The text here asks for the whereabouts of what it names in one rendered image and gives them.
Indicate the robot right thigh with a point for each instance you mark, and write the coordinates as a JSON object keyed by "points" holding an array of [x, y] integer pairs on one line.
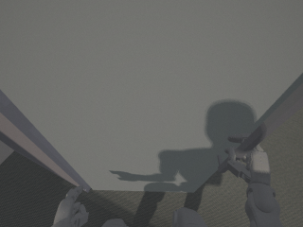
{"points": [[185, 217]]}

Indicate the handle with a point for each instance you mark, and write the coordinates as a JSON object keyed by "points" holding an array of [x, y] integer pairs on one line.
{"points": [[289, 107]]}

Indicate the right robot hand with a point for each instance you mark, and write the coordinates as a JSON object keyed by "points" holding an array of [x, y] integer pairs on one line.
{"points": [[257, 161]]}

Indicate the fridge door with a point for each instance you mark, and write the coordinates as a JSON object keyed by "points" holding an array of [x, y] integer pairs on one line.
{"points": [[141, 95]]}

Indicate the left robot hand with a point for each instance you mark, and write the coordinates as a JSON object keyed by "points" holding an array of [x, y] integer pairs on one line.
{"points": [[67, 209]]}

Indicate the robot right forearm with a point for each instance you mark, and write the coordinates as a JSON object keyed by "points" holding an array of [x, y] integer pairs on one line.
{"points": [[261, 206]]}

